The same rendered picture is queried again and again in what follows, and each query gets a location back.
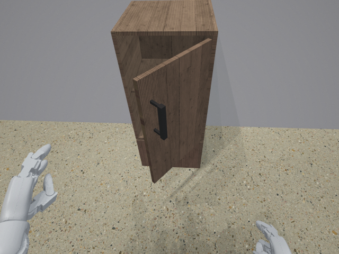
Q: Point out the cupboard door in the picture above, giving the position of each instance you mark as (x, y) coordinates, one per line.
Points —
(179, 83)

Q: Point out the robot right hand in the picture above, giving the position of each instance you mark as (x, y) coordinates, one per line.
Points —
(277, 244)

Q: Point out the robot left hand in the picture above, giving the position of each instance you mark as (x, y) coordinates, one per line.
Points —
(17, 202)

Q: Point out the left robot forearm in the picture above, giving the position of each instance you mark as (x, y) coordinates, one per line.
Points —
(14, 237)

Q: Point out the handle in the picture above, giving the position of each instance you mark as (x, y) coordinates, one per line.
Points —
(162, 120)

